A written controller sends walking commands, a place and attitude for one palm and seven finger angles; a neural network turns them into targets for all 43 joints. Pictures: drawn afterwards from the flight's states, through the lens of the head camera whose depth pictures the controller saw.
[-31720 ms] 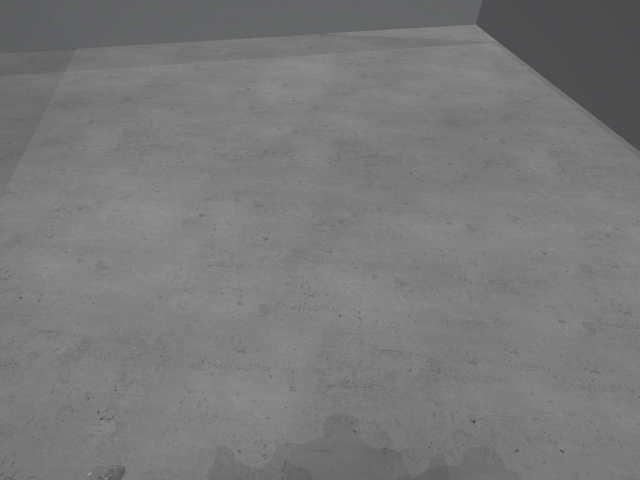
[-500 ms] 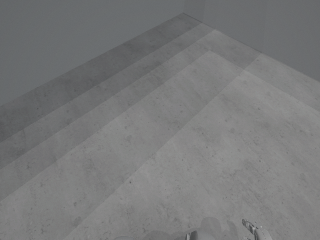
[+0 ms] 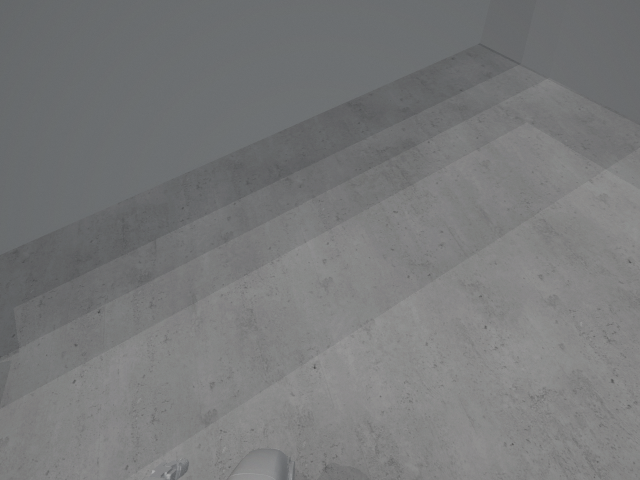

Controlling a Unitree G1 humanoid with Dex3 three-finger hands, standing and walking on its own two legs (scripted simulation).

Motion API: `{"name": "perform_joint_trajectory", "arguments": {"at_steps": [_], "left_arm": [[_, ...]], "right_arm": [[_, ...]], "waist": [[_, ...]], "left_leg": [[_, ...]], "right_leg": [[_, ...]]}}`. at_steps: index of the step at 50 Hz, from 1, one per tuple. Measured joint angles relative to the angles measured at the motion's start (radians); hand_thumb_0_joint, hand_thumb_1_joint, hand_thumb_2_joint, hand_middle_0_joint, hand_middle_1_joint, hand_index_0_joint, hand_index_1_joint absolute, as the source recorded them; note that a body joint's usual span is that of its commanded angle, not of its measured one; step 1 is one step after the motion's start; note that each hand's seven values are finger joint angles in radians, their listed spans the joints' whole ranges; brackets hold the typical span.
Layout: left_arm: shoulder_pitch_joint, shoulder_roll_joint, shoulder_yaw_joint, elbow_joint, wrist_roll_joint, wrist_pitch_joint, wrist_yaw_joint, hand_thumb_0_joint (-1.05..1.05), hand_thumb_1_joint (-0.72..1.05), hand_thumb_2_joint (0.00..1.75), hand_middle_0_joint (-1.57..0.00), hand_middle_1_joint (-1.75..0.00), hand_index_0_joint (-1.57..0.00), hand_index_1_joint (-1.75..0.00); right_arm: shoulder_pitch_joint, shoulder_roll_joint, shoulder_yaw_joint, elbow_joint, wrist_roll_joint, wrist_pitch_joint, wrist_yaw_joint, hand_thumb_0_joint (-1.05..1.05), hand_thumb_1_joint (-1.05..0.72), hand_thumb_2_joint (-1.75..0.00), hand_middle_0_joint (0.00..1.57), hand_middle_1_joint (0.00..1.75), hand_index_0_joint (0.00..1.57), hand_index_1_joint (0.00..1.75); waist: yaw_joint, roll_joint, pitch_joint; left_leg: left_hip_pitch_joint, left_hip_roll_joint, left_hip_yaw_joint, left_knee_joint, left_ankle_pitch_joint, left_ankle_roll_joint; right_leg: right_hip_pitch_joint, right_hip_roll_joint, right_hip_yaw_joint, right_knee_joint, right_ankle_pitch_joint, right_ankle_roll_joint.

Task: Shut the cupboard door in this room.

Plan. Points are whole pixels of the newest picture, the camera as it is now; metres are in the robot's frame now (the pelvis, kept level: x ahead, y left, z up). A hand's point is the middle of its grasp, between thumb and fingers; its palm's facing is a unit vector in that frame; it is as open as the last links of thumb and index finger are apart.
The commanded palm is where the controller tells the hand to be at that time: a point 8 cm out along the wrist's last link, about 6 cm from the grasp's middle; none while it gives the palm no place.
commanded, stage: walk to a spot facing it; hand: left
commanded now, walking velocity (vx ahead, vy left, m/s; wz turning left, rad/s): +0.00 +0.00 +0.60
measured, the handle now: out of the picture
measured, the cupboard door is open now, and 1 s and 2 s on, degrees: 71 71 71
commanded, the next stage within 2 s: none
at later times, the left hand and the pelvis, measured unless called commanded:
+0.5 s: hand out of the picture -0.01 +0.28 -0.17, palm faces +0.32 -0.91 -0.25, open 7.4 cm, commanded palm none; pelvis -0.01 +0.05 +0.00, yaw +17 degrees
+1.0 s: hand out of the picture +0.02 +0.19 -0.15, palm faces +0.60 -0.77 -0.24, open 7.4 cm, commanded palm none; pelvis +0.12 +0.04 +0.01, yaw +36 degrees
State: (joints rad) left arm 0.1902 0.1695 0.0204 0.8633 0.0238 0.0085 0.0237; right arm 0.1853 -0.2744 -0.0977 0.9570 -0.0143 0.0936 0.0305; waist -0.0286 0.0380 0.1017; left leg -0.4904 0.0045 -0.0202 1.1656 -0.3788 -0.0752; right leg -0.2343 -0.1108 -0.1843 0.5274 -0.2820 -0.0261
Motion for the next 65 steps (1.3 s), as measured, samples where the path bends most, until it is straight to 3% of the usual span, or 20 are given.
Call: {"name": "perform_joint_trajectory", "arguments": {"at_steps": [5, 9, 12, 14, 16, 19, 22, 28, 35, 37, 40, 43, 46, 52, 58, 60, 62, 63, 65], "left_arm": [[0.027, 0.010, 0.003, 0.023, 0.005, 0.000, -0.003, 0.00, 0.90, 0.90, -0.20, -0.30, -0.20, -0.30], [0.044, 0.038, 0.017, 0.042, 0.008, 0.006, -0.005, 0.00, 0.90, 0.90, -0.20, -0.30, -0.20, -0.30], [0.062, 0.069, 0.034, 0.055, 0.004, 0.015, -0.008, 0.00, 0.90, 0.90, -0.20, -0.30, -0.20, -0.30], [0.063, 0.098, 0.048, 0.068, -0.002, 0.034, -0.009, 0.00, 0.90, 0.90, -0.20, -0.30, -0.20, -0.30], [0.053, 0.113, 0.054, 0.085, -0.002, 0.060, -0.002, 0.01, 0.90, 0.90, -0.20, -0.30, -0.20, -0.30], [0.036, 0.120, 0.061, 0.094, -0.003, 0.064, -0.011, 0.01, 0.91, 0.90, -0.20, -0.30, -0.20, -0.30], [0.029, 0.120, 0.059, 0.086, 0.000, 0.049, -0.027, 0.01, 0.91, 0.90, -0.20, -0.30, -0.20, -0.30], [0.009, 0.106, 0.049, 0.064, 0.002, 0.030, -0.044, 0.01, 0.91, 0.90, -0.20, -0.30, -0.20, -0.30], [-0.032, 0.070, 0.035, 0.025, 0.000, 0.006, -0.056, 0.01, 0.91, 0.90, -0.20, -0.30, -0.20, -0.30], [-0.032, 0.063, 0.028, 0.006, 0.003, -0.021, -0.057, 0.01, 0.91, 0.90, -0.20, -0.30, -0.20, -0.30], [-0.019, 0.033, 0.016, 0.000, 0.001, -0.047, -0.041, 0.00, 0.91, 0.90, -0.20, -0.30, -0.20, -0.30], [0.034, 0.010, 0.012, 0.029, 0.000, -0.059, -0.029, 0.00, 0.90, 0.90, -0.20, -0.30, -0.20, -0.30], [0.089, -0.007, 0.010, 0.074, 0.002, -0.067, -0.022, 0.00, 0.90, 0.90, -0.20, -0.30, -0.20, -0.30], [0.198, -0.028, 0.006, 0.152, 0.008, -0.077, -0.010, 0.00, 0.90, 0.90, -0.20, -0.30, -0.20, -0.30], [0.279, -0.031, -0.002, 0.204, 0.010, -0.078, -0.008, 0.00, 0.91, 0.90, -0.20, -0.30, -0.20, -0.30], [0.302, -0.025, -0.004, 0.223, 0.008, -0.073, -0.010, 0.00, 0.90, 0.90, -0.20, -0.30, -0.20, -0.30], [0.328, -0.023, -0.009, 0.246, 0.001, -0.066, -0.016, 0.00, 0.90, 0.90, -0.20, -0.30, -0.20, -0.30], [0.332, -0.022, -0.009, 0.255, -0.004, -0.057, -0.023, 0.01, 0.90, 0.90, -0.20, -0.30, -0.20, -0.30], [0.293, -0.008, -0.004, 0.261, -0.011, -0.033, -0.026, 0.01, 0.90, 0.90, -0.20, -0.30, -0.20, -0.30]], "right_arm": [[-0.016, 0.008, 0.012, 0.014, 0.004, 0.005, 0.000, 0.01, -0.91, -0.90, 0.20, 0.30, 0.20, 0.30], [-0.046, 0.017, 0.024, 0.004, 0.010, -0.006, -0.003, 0.01, -0.91, -0.90, 0.19, 0.30, 0.20, 0.30], [-0.063, 0.020, 0.031, -0.020, 0.009, -0.026, -0.002, 0.01, -0.91, -0.90, 0.19, 0.30, 0.20, 0.30], [-0.077, 0.033, 0.034, -0.033, 0.006, -0.046, -0.003, 0.01, -0.91, -0.90, 0.19, 0.30, 0.20, 0.30], [-0.079, 0.041, 0.040, -0.044, 0.006, -0.060, -0.010, 0.01, -0.91, -0.90, 0.20, 0.30, 0.20, 0.30], [-0.063, 0.048, 0.048, -0.050, 0.001, -0.067, -0.023, 0.01, -0.91, -0.90, 0.20, 0.30, 0.20, 0.30], [-0.036, 0.054, 0.054, -0.046, 0.002, -0.074, -0.023, 0.01, -0.91, -0.90, 0.20, 0.30, 0.21, 0.30], [0.038, 0.069, 0.054, -0.032, 0.001, -0.089, -0.017, 0.01, -0.90, -0.90, 0.20, 0.30, 0.21, 0.30], [0.116, 0.060, 0.037, 0.010, -0.005, -0.080, -0.018, 0.01, -0.90, -0.90, 0.20, 0.30, 0.21, 0.30], [0.141, 0.053, 0.030, 0.022, 0.000, -0.074, -0.021, 0.01, -0.90, -0.90, 0.20, 0.30, 0.21, 0.30], [0.137, 0.035, 0.017, 0.056, -0.003, -0.053, -0.015, 0.01, -0.91, -0.90, 0.20, 0.30, 0.21, 0.30], [0.112, 0.020, 0.006, 0.062, -0.010, -0.047, 0.002, 0.01, -0.91, -0.90, 0.20, 0.30, 0.20, 0.30], [0.079, 0.012, 0.000, 0.048, -0.009, -0.050, 0.012, 0.01, -0.91, -0.90, 0.20, 0.30, 0.20, 0.30], [-0.009, 0.017, 0.007, 0.026, -0.009, -0.047, 0.017, 0.01, -0.91, -0.90, 0.19, 0.30, 0.20, 0.30], [-0.129, 0.035, 0.042, 0.007, -0.009, -0.059, 0.024, 0.01, -0.91, -0.90, 0.19, 0.30, 0.20, 0.30], [-0.164, 0.043, 0.053, -0.007, -0.009, -0.074, 0.021, 0.01, -0.91, -0.90, 0.19, 0.30, 0.20, 0.30], [-0.180, 0.048, 0.061, -0.028, -0.012, -0.099, 0.015, 0.01, -0.91, -0.90, 0.19, 0.30, 0.20, 0.30], [-0.183, 0.049, 0.060, -0.039, -0.015, -0.115, 0.008, 0.01, -0.91, -0.90, 0.19, 0.30, 0.20, 0.30], [-0.179, 0.060, 0.062, -0.046, -0.003, -0.138, -0.005, 0.01, -0.91, -0.90, 0.19, 0.30, 0.20, 0.30]], "waist": [[0.019, -0.025, 0.006], [0.042, -0.048, 0.010], [0.051, -0.063, 0.000], [0.058, -0.097, 0.004], [0.061, -0.097, 0.000], [0.056, -0.083, -0.013], [0.054, -0.077, -0.036], [0.029, -0.065, -0.071], [-0.012, -0.026, -0.074], [-0.012, -0.014, -0.078], [-0.001, 0.009, -0.067], [0.005, 0.003, -0.069], [0.007, -0.001, -0.067], [0.033, -0.013, -0.043], [0.090, -0.026, 0.005], [0.106, -0.039, 0.018], [0.107, -0.041, 0.017], [0.097, -0.037, 0.015], [0.099, -0.047, 0.030]], "left_leg": [[0.067, 0.029, 0.031, -0.175, -0.045, -0.005], [0.139, 0.033, 0.075, -0.357, -0.069, 0.010], [0.219, 0.028, 0.110, -0.557, 0.037, 0.029], [0.213, 0.003, 0.112, -0.554, 0.059, 0.088], [0.211, 0.001, 0.095, -0.546, 0.047, 0.109], [0.236, -0.005, 0.058, -0.607, 0.078, 0.111], [0.266, -0.019, 0.031, -0.678, 0.117, 0.117], [0.295, -0.046, -0.027, -0.751, 0.148, 0.118], [0.291, -0.059, -0.103, -0.706, 0.100, 0.088], [0.250, -0.064, -0.124, -0.595, 0.017, 0.088], [0.120, -0.048, -0.076, -0.262, -0.088, 0.088], [0.000, -0.009, -0.007, -0.043, 0.036, 0.073], [-0.084, 0.032, 0.015, 0.022, 0.150, 0.055], [-0.164, 0.076, 0.037, -0.049, 0.226, 0.046], [-0.090, 0.067, 0.114, -0.360, 0.196, 0.082], [-0.037, 0.038, 0.146, -0.449, 0.151, 0.109], [0.054, 0.003, 0.172, -0.554, 0.154, 0.145], [0.061, -0.002, 0.173, -0.551, 0.203, 0.166], [0.069, -0.021, 0.170, -0.487, 0.136, 0.187]], "right_leg": [[0.008, -0.032, -0.060, -0.005, -0.002, 0.008], [-0.004, -0.062, -0.107, 0.034, -0.019, 0.026], [-0.029, -0.092, -0.141, 0.109, -0.055, 0.051], [-0.085, -0.107, -0.078, 0.243, -0.156, 0.079], [-0.152, -0.067, 0.013, 0.410, -0.254, 0.099], [-0.217, -0.027, 0.088, 0.554, -0.195, 0.113], [-0.246, -0.015, 0.125, 0.574, -0.113, 0.119], [-0.245, 0.000, 0.151, 0.457, -0.074, 0.128], [-0.152, 0.046, 0.132, 0.148, -0.080, 0.120], [-0.090, 0.058, 0.112, 0.024, -0.019, 0.094], [-0.060, 0.051, 0.059, 0.060, -0.010, 0.018], [0.022, 0.030, 0.022, -0.014, -0.014, 0.010], [0.102, 0.018, -0.022, -0.099, -0.004, 0.016], [0.214, 0.014, -0.106, -0.181, -0.031, 0.032], [0.297, 0.008, -0.174, -0.196, -0.095, 0.073], [0.311, -0.013, -0.189, -0.159, -0.137, 0.096], [0.279, -0.056, -0.187, -0.003, -0.195, 0.111], [0.218, -0.076, -0.153, 0.167, -0.191, 0.103], [0.063, -0.075, -0.008, 0.519, -0.205, 0.087]]}}
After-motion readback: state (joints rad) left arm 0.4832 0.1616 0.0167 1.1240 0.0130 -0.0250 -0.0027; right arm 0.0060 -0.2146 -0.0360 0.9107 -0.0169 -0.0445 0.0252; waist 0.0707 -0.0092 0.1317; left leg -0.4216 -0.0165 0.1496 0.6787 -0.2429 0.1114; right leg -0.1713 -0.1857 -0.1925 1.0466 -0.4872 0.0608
